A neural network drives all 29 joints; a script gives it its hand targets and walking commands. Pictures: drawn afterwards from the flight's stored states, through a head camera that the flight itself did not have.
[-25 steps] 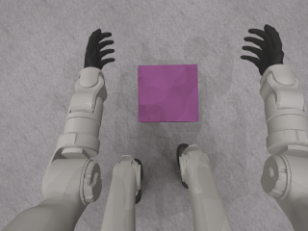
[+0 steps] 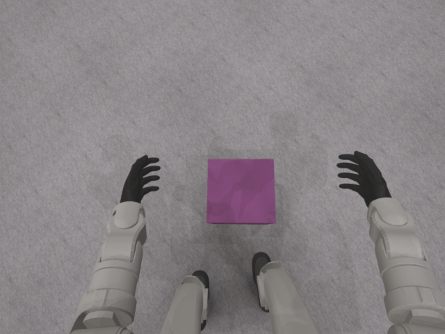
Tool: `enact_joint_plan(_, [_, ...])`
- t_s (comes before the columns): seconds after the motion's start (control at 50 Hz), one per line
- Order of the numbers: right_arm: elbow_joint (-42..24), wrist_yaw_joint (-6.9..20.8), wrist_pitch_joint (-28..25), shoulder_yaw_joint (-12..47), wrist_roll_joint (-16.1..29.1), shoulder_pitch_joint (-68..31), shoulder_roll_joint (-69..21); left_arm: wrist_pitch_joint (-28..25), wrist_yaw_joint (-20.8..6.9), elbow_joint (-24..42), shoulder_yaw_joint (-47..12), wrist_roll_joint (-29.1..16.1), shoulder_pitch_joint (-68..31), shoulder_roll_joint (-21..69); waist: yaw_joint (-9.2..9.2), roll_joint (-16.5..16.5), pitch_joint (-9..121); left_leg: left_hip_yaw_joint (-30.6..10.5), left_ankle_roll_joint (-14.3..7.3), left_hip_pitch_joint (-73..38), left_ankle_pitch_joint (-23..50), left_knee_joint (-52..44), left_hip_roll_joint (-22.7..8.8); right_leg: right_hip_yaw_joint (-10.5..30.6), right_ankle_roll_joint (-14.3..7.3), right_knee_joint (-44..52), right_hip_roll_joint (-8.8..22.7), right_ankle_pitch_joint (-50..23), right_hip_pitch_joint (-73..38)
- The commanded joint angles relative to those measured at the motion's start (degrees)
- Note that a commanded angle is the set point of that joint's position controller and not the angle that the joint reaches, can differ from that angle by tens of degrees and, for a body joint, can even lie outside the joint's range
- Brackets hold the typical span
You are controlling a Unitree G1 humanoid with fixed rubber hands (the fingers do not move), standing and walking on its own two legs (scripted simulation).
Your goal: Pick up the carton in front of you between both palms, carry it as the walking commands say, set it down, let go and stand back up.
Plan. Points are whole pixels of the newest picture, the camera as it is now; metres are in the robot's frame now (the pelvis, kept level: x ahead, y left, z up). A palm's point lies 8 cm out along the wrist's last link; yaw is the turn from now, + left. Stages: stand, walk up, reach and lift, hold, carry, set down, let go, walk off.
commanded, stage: let go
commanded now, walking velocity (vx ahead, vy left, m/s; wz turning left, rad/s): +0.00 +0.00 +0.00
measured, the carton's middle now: (240, 194) +0.40 -0.04 -0.58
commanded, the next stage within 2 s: stand in 0.92 s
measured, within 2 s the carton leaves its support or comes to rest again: neither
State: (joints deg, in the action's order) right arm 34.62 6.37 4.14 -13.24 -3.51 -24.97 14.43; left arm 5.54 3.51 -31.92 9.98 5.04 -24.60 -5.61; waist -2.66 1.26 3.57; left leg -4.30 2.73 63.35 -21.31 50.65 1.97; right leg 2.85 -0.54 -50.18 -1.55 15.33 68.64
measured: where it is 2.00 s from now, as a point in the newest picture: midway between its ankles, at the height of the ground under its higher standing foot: (232, 301)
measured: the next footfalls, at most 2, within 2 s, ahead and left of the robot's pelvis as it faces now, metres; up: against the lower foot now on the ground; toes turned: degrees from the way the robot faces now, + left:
none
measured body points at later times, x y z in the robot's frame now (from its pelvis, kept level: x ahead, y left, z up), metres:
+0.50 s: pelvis +0.05 +0.03 +0.07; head +0.10 +0.03 +0.52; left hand +0.23 +0.26 -0.01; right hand +0.21 -0.21 -0.01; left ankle +0.00 +0.15 -0.67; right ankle +0.05 -0.11 -0.67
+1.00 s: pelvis +0.05 +0.02 +0.06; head +0.05 +0.02 +0.51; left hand +0.21 +0.27 -0.02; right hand +0.21 -0.24 -0.01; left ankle +0.00 +0.15 -0.67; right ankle +0.05 -0.11 -0.67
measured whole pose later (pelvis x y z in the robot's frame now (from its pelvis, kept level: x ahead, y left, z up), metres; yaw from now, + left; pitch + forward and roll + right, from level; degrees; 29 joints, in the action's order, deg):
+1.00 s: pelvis +0.05 +0.02 +0.06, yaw -1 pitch -2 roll -1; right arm 27.8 0.0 6.7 -2.5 -1.9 12.1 15.2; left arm 3.7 0.0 -32.8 1.7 2.3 11.7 -13.6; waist -0.4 1.4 -2.6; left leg -4.0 0.3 7.2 -20.1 29.4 0.5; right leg 2.4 0.6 -28.7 -1.2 14.8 11.8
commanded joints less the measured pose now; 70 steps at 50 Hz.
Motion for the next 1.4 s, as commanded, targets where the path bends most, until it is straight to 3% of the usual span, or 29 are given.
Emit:
enact_joint_plan(0.0, [-6.8,-0.3,-2.4,0.9,1.4,1.7,4.4,-2.9,-1.1,5.9,-0.3,-0.7,0.7,-4.9,-0.57,-4.2,39.0,6.3,-0.3,-7.9,12.4,-7.2,3.0,-0.6,1.9,4.0,0.1,-28.5,-49.3])
enact_joint_plan(0.16, [-9.1,-2.0,-5.6,4.9,3.6,20.2,2.8,-6.5,-3.3,4.9,-2.0,-1.8,18.1,-7.0,0.49,-4.3,28.9,5.0,-0.8,-19.8,16.5,-15.5,2.4,0.1,2.2,11.2,0.6,-34.6,-59.1])
enact_joint_plan(0.34, [-13.6,-2.7,-6.4,8.1,4.7,34.7,2.6,-7.8,-5.1,9.5,-4.9,-3.7,31.3,-8.9,1.51,0.0,12.1,3.3,-0.9,-42.7,21.1,-26.5,0.8,-1.8,2.3,23.3,-1.3,-23.3,-63.5])
enact_joint_plan(0.46, [-14.9,-2.3,-3.6,8.8,4.1,36.1,3.6,-5.2,-6.2,11.6,-6.2,-4.2,34.7,-9.7,2.49,2.3,0.3,2.7,-0.9,-46.6,16.5,-31.8,-0.7,-3.4,1.9,26.9,-2.4,-14.5,-66.8])
enact_joint_plan(0.58, [-15.5,-2.0,0.3,8.3,2.9,35.7,4.2,-1.7,-7.0,12.5,-7.0,-4.6,34.8,-10.2,2.44,1.4,-6.5,2.3,-1.5,-45.5,11.6,-34.0,-1.7,-4.5,1.9,26.4,-2.7,-11.2,-71.0])
enact_joint_plan(0.82, [-16.3,-2.2,2.7,8.3,2.2,36.2,3.2,1.0,-7.3,12.9,-5.9,-3.6,34.6,-10.9,2.69,0.2,-5.4,3.3,-1.2,-50.8,19.1,-30.5,0.0,-3.3,1.9,26.2,-2.2,-16.3,-72.2])
enact_joint_plan(0.84, [-19.0,-3.8,5.7,7.7,0.9,34.9,5.5,-0.5,-6.1,8.8,-5.5,-4.4,38.9,-11.4,2.29,-1.0,-2.6,3.5,-1.1,-53.7,24.1,-28.2,-0.2,-3.9,2.1,24.7,-3.7,-15.8,-70.2])
enact_joint_plan(0.9, [-18.3,-4.8,6.9,9.5,1.8,36.4,4.5,-1.3,-5.4,11.2,-6.4,-4.6,36.2,-11.1,2.25,0.1,-2.6,3.5,-1.2,-53.1,24.3,-27.7,0.3,-3.3,2.1,24.1,-3.3,-16.5,-68.5])
enact_joint_plan(0.92, [-10.8,-7.0,3.1,7.7,1.9,34.3,10.4,-2.3,-3.1,2.9,-4.4,-2.7,35.1,-18.6,3.46,1.2,-4.4,2.0,-0.3,-48.2,17.2,-24.4,-2.6,-1.7,2.3,24.0,3.3,-14.5,-60.8])
enact_joint_plan(0.96, [-8.9,-7.6,0.0,7.9,1.4,35.8,9.2,-3.4,-2.0,0.7,-4.8,-2.0,35.2,-19.0,2.41,-0.2,-3.2,0.5,-1.0,-51.2,9.6,-24.8,-3.1,0.6,1.1,25.0,4.1,-8.1,-56.8])
enact_joint_plan(1.0, [-6.9,-7.4,-1.5,8.1,1.0,35.3,8.8,-4.1,-2.0,-0.9,-4.8,-2.0,33.7,-18.2,2.58,-0.5,-3.8,-0.6,-1.7,-50.4,5.8,-25.1,-3.3,1.2,0.8,25.8,3.9,-2.0,-55.2])
enact_joint_plan(1.2, [-0.4,-7.6,-3.8,8.6,1.2,36.2,12.4,-5.8,-2.2,-7.7,-5.3,-2.5,32.8,-20.7,2.7,-1.2,-1.0,-2.4,-2.3,-52.9,17.1,-24.6,-4.9,2.0,-0.1,23.9,5.0,-13.6,-58.4])
enact_joint_plan(1.38, [3.7,-8.2,-4.3,9.6,1.5,36.6,13.7,-6.0,-2.0,-12.0,-5.8,-3.0,32.3,-22.0,2.89,-1.2,-0.9,-2.9,-2.4,-53.7,21.2,-25.6,-5.5,2.0,-0.6,24.5,5.7,-17.5,-60.9])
